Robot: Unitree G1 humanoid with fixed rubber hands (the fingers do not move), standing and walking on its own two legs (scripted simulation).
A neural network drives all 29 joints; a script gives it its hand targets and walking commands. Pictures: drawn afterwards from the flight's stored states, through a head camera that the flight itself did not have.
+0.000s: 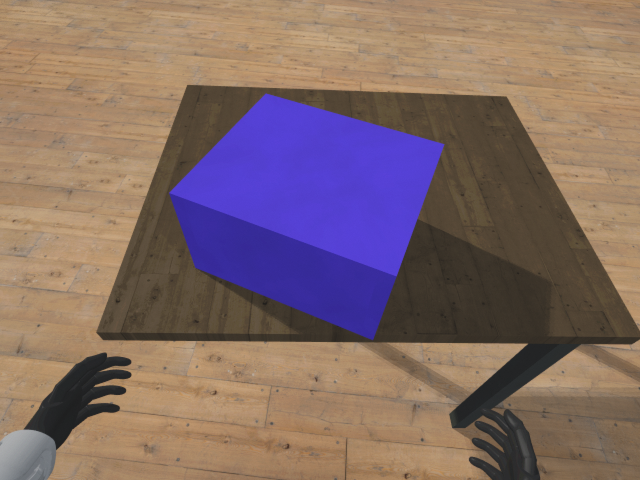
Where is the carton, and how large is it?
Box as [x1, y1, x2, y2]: [169, 94, 443, 339]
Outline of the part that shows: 265,94 169,192 195,267 372,339 395,279 443,144 269,94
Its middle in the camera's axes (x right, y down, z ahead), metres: +0.00 -0.06 +0.62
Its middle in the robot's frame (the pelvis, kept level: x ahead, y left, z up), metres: +0.50 +0.05 +0.01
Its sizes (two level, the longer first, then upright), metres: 0.311 0.270 0.172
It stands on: a table, 0.70 m high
